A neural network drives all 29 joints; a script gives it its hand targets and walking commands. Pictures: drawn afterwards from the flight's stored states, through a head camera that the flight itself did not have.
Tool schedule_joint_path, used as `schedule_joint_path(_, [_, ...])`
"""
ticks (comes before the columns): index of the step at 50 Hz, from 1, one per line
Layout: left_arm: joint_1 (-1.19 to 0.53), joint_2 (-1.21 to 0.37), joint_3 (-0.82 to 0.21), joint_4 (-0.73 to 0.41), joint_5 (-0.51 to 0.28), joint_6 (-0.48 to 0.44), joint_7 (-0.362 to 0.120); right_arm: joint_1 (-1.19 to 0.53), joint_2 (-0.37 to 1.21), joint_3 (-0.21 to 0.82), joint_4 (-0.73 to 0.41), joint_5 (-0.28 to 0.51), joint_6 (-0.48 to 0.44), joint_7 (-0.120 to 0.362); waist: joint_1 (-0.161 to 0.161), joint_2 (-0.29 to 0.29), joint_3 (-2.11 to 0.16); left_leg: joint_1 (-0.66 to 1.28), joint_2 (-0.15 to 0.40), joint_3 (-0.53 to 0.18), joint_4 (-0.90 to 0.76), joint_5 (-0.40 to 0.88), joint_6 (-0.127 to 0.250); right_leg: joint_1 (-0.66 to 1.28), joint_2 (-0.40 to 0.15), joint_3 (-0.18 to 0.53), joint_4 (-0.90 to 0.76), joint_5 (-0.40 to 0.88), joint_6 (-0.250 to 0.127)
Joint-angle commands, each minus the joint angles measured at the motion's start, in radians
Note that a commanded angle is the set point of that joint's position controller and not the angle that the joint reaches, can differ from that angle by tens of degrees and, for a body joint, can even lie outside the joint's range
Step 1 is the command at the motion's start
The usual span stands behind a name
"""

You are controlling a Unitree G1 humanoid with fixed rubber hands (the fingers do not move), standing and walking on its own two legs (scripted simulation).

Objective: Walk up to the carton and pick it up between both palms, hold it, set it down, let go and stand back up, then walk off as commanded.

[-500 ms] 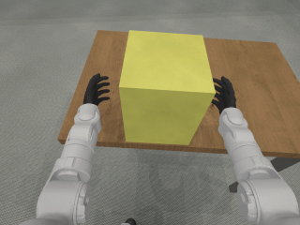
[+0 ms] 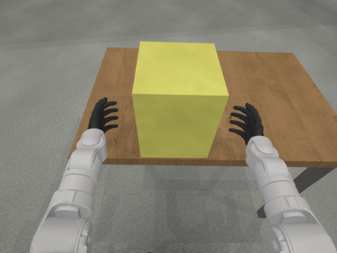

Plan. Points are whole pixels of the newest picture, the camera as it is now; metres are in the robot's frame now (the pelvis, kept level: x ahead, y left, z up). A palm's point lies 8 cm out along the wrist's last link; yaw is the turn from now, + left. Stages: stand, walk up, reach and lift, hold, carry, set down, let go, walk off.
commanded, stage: set down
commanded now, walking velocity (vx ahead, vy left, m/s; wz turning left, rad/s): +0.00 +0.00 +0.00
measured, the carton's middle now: (175, 103) +0.49 +0.00 +0.06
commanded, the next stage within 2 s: none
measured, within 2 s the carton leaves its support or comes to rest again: neither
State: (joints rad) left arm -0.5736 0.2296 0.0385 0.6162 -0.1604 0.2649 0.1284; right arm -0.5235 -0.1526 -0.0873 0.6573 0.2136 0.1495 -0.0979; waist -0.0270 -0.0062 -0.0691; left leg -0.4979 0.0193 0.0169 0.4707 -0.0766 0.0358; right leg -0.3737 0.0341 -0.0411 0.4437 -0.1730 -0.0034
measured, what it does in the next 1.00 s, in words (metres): stands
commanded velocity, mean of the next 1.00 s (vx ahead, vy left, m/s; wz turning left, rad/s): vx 0.00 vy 0.00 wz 0.00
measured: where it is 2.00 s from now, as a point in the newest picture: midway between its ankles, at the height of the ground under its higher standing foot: outside the picture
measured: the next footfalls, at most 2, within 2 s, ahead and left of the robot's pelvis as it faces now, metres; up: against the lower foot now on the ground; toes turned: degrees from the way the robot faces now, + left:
none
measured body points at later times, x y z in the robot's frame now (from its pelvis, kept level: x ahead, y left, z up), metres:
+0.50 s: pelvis +0.01 +0.01 +0.00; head +0.03 +0.03 +0.45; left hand +0.35 +0.20 +0.05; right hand +0.34 -0.20 +0.06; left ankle +0.10 +0.09 -0.73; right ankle +0.03 -0.12 -0.73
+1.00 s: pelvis +0.03 -0.02 +0.01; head +0.03 +0.00 +0.46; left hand +0.28 +0.19 +0.03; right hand +0.27 -0.22 +0.05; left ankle +0.10 +0.09 -0.73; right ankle +0.03 -0.12 -0.73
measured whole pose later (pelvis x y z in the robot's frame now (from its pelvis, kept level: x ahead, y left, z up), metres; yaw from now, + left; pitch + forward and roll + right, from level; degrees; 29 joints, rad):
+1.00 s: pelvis +0.03 -0.02 +0.01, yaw -3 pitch -4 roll +0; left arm 0.15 0.19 0.01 -0.07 -0.18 0.38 0.10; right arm 0.21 -0.16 0.00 -0.04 0.26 0.20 -0.09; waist 0.05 -0.04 0.06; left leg -0.20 0.02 0.07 0.39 -0.12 0.01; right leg -0.13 0.04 0.02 0.42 -0.23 -0.02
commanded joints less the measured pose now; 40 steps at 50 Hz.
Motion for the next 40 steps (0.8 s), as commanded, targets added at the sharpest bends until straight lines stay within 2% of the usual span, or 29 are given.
schedule_joint_path(1, [-0.349, 0.067, 0.009, -0.299, -0.001, -0.038, -0.010, -0.386, -0.187, 0.012, -0.294, 0.046, -0.068, 0.024, 0.011, 0.059, -0.520, 0.456, 0.009, -0.036, -0.079, -0.072, -0.058, 0.070, 0.017, 0.011, -0.102, -0.041, 0.012])
schedule_joint_path(9, [-0.271, 0.060, 0.000, -0.424, 0.010, -0.030, 0.019, -0.285, -0.207, -0.048, -0.347, 0.015, -0.070, 0.058, 0.010, 0.036, -0.429, 0.451, 0.027, -0.062, -0.126, -0.220, -0.063, 0.078, 0.026, 0.020, -0.096, -0.130, 0.001])
schedule_joint_path(15, [-0.160, 0.056, -0.017, -0.575, -0.006, -0.021, 0.041, -0.173, -0.205, -0.071, -0.433, 0.007, -0.077, 0.070, 0.008, 0.057, -0.438, 0.489, 0.028, -0.057, -0.113, -0.166, -0.071, 0.086, 0.022, 0.030, -0.091, -0.094, -0.007])
schedule_joint_path(20, [-0.054, 0.044, -0.040, -0.657, -0.015, 0.009, 0.032, -0.084, -0.185, -0.056, -0.529, 0.028, -0.076, 0.071, 0.009, 0.076, -0.425, 0.510, 0.026, -0.050, -0.098, -0.082, -0.071, 0.094, 0.017, 0.033, -0.091, -0.046, -0.010])
schedule_joint_path(25, [0.099, 0.036, -0.033, -0.755, -0.015, 0.055, 0.012, 0.052, -0.189, -0.030, -0.645, 0.053, -0.067, 0.062, 0.014, 0.062, -0.390, 0.542, 0.025, -0.040, -0.091, 0.041, -0.067, 0.123, 0.021, 0.030, -0.095, 0.026, -0.009])
schedule_joint_path(30, [0.206, 0.034, -0.005, -0.797, -0.003, 0.099, -0.011, 0.165, -0.193, -0.015, -0.705, 0.058, -0.039, 0.046, 0.017, 0.030, -0.289, 0.523, 0.020, -0.025, -0.106, 0.075, -0.053, 0.146, 0.022, 0.037, -0.105, 0.031, -0.009])
schedule_joint_path(34, [0.294, 0.027, 0.009, -0.820, 0.002, 0.098, -0.021, 0.257, -0.179, -0.004, -0.759, 0.054, -0.023, 0.037, 0.035, 0.007, -0.220, 0.504, 0.014, -0.005, -0.125, 0.061, -0.041, 0.154, 0.016, 0.049, -0.115, 0.009, -0.009])
schedule_joint_path(40, [0.421, 0.043, 0.025, -0.902, -0.001, 0.065, -0.026, 0.417, -0.151, 0.021, -0.876, 0.057, -0.023, 0.020, 0.067, -0.001, -0.174, 0.526, 0.006, 0.018, -0.125, 0.103, -0.041, 0.166, 0.003, 0.070, -0.128, 0.026, -0.006])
